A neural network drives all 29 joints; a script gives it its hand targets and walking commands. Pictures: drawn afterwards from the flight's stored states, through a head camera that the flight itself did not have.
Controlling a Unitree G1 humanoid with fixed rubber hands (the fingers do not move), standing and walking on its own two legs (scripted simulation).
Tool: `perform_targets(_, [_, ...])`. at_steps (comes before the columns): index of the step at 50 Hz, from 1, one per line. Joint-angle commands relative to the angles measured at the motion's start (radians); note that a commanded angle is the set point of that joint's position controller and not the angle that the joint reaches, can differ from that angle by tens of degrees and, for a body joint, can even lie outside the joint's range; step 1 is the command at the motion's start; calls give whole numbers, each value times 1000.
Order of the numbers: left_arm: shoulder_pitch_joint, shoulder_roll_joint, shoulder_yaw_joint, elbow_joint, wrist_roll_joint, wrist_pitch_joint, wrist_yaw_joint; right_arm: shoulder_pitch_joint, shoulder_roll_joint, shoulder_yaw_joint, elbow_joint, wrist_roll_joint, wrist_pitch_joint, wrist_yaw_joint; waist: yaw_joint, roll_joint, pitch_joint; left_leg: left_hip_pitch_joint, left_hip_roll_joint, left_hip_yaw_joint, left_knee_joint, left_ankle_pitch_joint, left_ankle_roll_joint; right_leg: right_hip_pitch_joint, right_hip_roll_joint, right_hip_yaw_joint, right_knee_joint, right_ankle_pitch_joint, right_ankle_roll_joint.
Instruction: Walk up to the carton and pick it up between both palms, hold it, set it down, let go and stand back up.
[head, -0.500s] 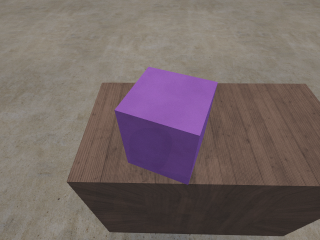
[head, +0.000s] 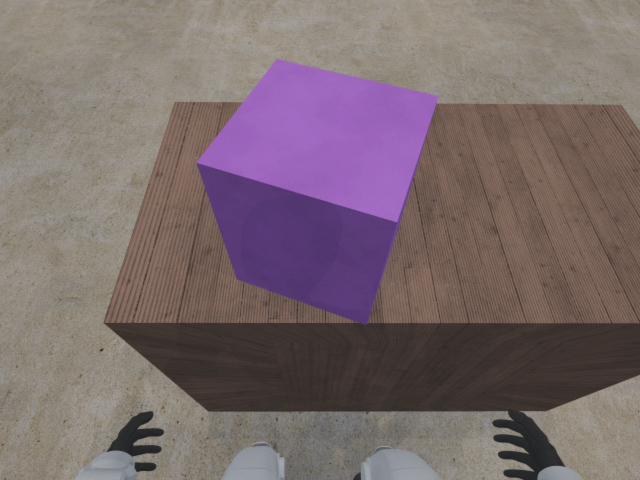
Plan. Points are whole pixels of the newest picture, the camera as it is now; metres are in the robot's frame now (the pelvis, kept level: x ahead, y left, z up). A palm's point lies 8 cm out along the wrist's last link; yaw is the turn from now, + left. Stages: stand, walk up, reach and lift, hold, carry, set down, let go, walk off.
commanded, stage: reach and lift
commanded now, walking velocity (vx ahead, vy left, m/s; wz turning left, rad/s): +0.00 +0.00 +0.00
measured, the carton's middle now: (324, 200) +0.46 +0.01 +0.05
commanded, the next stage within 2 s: none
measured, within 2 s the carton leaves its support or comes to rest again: neither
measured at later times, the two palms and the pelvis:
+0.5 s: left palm (94, 461) +0.16 +0.28 -0.06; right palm out of the picture +0.13 -0.23 -0.05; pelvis +0.03 +0.01 +0.02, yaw -2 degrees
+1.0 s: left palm (87, 419) +0.19 +0.28 -0.01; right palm (508, 461) +0.15 -0.18 -0.01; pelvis +0.04 +0.04 +0.03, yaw -4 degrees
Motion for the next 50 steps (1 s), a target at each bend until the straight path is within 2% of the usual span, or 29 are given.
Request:
perform_targets(1, [0,175,100,-341,86,34,-9,83,-226,-27,-256,54,-36,-41,-13,7,-478,242,-37,77,-103,170,12,127,-38,-14,-156,447,28])
perform_targets(2, [42,184,124,-356,103,24,-12,108,-223,-10,-278,74,-44,-57,-3,6,-487,232,-48,71,-105,205,7,181,-40,-4,-149,552,42])
perform_targets(4, [108,193,161,-362,124,11,-15,145,-202,11,-309,94,-49,-82,12,3,-457,202,-66,68,-130,212,3,239,-46,13,-161,618,57])
perform_targets(7, [145,189,168,-366,121,3,-16,167,-169,16,-347,94,-47,-104,16,26,-377,199,-73,63,-191,170,-2,233,-45,21,-207,542,62])
perform_targets(12, [109,166,138,-414,75,-16,-7,172,-117,0,-468,76,-27,-109,29,63,-250,255,-62,79,-280,117,2,141,-19,10,-295,336,49])
perform_targets(16, [76,162,104,-459,30,-53,-5,207,-58,2,-580,62,-7,-108,38,75,-191,280,-56,104,-328,75,7,114,-17,13,-337,264,42])
perform_targets(22, [91,176,77,-531,-26,-114,-22,286,18,14,-704,64,17,-117,26,89,-187,304,-43,115,-359,97,9,140,-12,16,-367,265,38])
perform_targets(32, [145,187,64,-554,-82,-191,-58,348,59,7,-797,51,37,-163,8,71,-190,307,-20,109,-402,135,10,218,2,18,-401,249,30])
perform_targets(41, [222,183,69,-596,-120,-238,-64,386,92,28,-937,81,45,-190,41,71,-170,301,-14,91,-429,194,3,244,4,33,-433,255,20])
perform_targets(50, [274,221,78,-729,-172,-299,-72,465,146,65,-1119,135,77,-204,66,129,-150,292,-10,71,-446,197,-3,239,-11,60,-459,231,1])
